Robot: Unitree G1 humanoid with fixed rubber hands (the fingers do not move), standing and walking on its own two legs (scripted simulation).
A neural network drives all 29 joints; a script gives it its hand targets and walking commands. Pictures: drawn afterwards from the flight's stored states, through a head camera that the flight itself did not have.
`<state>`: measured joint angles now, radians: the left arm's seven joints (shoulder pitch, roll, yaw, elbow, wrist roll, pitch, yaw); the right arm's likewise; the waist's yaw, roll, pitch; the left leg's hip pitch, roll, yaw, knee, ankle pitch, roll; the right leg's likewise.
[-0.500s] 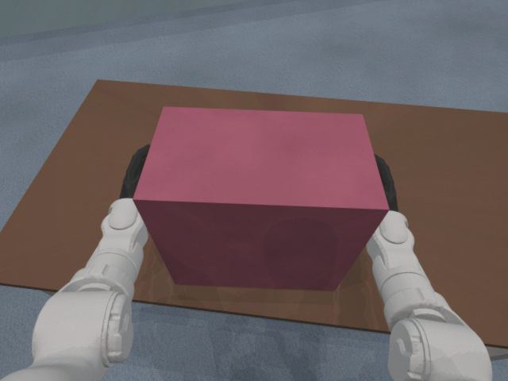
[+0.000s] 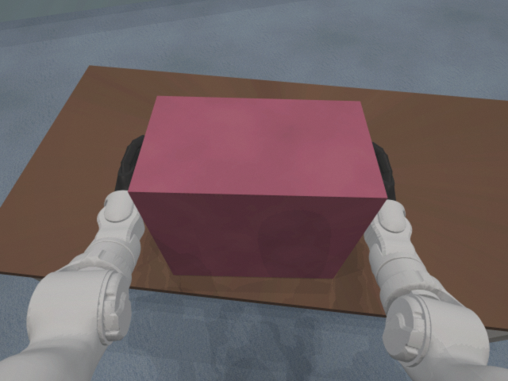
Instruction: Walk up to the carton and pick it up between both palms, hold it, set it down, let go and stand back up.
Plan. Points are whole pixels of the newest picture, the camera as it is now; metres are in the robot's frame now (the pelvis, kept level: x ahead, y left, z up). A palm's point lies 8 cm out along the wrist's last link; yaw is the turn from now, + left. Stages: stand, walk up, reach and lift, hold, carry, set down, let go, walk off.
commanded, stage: set down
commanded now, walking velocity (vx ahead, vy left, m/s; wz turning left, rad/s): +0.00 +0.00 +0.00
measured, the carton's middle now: (255, 198) +0.42 -0.01 -0.01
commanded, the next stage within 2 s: none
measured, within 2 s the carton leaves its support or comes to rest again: neither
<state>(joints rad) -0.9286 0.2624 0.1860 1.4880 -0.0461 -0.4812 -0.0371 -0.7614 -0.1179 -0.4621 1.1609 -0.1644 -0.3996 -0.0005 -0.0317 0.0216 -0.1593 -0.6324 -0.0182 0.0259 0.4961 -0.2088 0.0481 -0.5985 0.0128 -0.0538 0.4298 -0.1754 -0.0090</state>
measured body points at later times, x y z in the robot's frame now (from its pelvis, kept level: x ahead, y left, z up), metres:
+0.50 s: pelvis +0.00 +0.00 +0.00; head +0.11 +0.01 +0.44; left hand +0.45 +0.20 +0.03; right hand +0.42 -0.21 +0.03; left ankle +0.00 +0.08 -0.73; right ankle +0.00 -0.12 -0.73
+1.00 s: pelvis +0.01 +0.00 -0.01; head +0.12 +0.01 +0.42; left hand +0.46 +0.20 +0.00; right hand +0.44 -0.22 +0.00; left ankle +0.00 +0.08 -0.73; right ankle +0.00 -0.11 -0.73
